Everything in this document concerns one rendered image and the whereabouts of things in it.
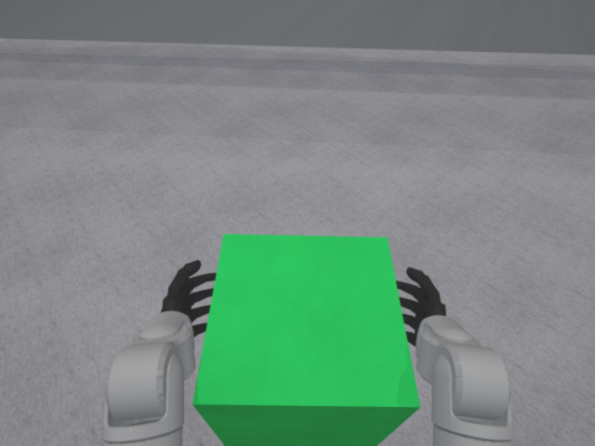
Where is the carton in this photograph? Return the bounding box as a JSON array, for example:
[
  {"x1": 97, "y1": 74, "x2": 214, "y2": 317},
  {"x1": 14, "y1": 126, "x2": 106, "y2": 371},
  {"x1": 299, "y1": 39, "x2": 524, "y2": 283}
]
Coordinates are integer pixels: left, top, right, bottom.
[{"x1": 192, "y1": 234, "x2": 420, "y2": 446}]

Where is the left robot hand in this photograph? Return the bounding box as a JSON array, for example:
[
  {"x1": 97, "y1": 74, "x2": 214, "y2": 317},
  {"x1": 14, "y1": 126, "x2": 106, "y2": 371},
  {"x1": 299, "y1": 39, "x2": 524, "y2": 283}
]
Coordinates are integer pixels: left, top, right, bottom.
[{"x1": 161, "y1": 260, "x2": 217, "y2": 337}]

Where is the right robot hand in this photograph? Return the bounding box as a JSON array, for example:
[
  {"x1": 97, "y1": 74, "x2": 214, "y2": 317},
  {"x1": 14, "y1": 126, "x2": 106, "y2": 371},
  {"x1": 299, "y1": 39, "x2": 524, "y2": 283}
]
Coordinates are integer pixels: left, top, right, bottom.
[{"x1": 396, "y1": 268, "x2": 446, "y2": 346}]

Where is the robot right forearm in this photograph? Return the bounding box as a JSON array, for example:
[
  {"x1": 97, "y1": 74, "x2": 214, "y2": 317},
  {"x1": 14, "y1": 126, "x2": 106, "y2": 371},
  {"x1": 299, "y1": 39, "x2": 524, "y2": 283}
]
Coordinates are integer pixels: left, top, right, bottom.
[{"x1": 416, "y1": 315, "x2": 513, "y2": 446}]

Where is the robot left forearm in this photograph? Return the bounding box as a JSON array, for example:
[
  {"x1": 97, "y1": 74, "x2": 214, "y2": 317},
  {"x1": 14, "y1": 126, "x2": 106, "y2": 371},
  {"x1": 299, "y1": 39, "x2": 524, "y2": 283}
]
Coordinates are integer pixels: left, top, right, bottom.
[{"x1": 101, "y1": 311, "x2": 196, "y2": 446}]

